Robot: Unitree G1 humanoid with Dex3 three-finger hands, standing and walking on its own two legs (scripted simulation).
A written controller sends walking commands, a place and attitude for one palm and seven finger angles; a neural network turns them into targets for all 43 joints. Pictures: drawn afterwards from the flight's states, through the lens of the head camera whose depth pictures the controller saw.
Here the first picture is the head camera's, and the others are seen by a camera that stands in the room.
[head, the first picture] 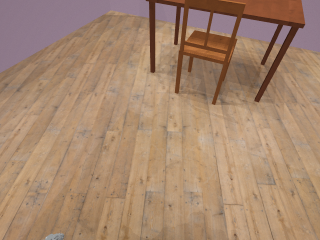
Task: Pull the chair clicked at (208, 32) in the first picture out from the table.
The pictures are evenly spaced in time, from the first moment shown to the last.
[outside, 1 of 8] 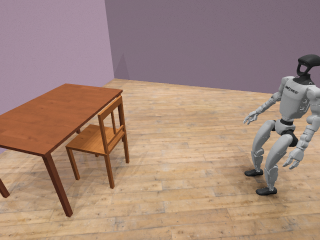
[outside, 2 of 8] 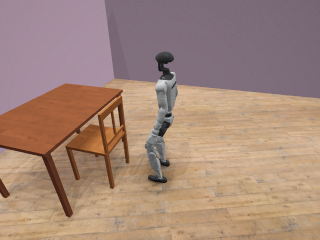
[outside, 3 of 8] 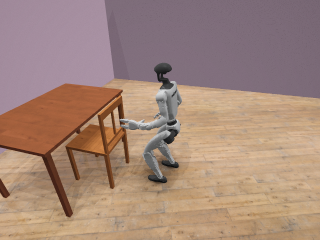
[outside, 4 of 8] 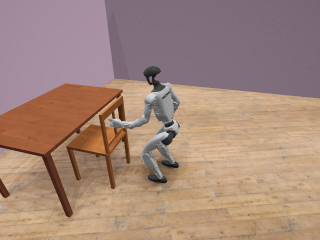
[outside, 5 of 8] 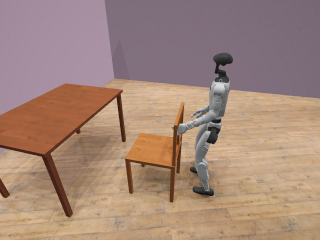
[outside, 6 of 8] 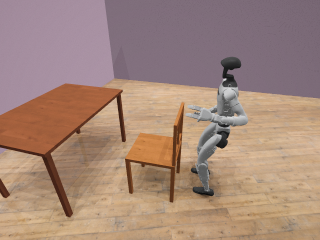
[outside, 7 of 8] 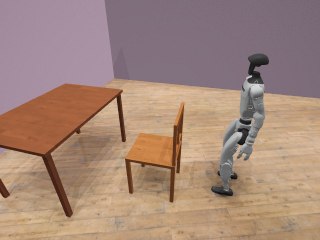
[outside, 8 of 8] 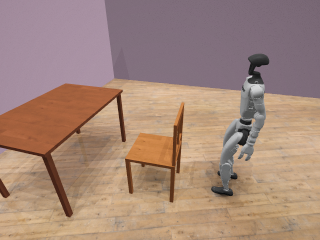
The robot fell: no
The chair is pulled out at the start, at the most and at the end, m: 0.00 0.61 0.61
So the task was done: yes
